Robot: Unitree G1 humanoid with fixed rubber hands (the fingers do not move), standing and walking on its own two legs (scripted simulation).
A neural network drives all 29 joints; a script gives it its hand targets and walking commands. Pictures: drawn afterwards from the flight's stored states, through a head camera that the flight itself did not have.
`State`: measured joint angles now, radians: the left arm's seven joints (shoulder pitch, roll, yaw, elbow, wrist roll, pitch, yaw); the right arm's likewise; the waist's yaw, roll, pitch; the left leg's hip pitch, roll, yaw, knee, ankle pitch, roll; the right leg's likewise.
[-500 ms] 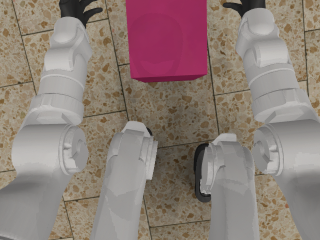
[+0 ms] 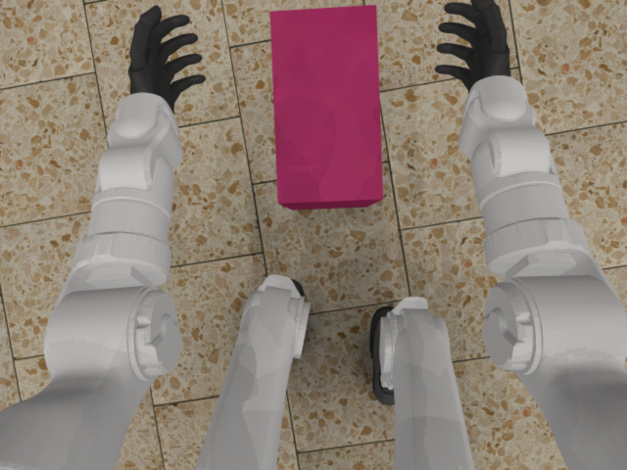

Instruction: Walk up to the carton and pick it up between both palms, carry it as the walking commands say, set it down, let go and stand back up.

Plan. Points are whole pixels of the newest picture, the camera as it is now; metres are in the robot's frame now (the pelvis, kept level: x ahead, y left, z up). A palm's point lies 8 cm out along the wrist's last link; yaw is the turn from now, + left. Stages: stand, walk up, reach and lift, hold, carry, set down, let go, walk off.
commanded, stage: set down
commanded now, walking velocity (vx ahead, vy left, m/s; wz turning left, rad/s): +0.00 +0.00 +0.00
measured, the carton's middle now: (326, 126) +0.55 +0.07 -0.41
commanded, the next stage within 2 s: let go in 0.52 s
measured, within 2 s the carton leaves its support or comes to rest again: neither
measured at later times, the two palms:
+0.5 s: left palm (62, 28) +0.49 +0.25 +0.03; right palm out of the picture +0.55 -0.10 +0.03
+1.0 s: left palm out of the picture +0.37 +0.26 +0.10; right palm out of the picture +0.42 -0.14 +0.10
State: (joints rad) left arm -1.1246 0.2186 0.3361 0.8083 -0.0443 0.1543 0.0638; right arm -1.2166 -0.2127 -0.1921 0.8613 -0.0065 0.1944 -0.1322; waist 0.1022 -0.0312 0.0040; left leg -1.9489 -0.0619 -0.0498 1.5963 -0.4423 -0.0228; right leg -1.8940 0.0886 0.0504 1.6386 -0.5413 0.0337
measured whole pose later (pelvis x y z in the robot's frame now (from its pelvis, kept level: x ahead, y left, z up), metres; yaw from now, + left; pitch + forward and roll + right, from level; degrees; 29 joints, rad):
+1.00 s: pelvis +0.07 +0.02 +0.20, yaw +1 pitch +29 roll -2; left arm -0.33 0.19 0.17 0.55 0.04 0.06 -0.09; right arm -0.39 -0.08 -0.17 0.55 -0.12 0.08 -0.08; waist 0.07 0.01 -0.04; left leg -0.99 -0.05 -0.07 0.71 -0.23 0.02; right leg -0.92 0.04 0.08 0.70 -0.29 0.03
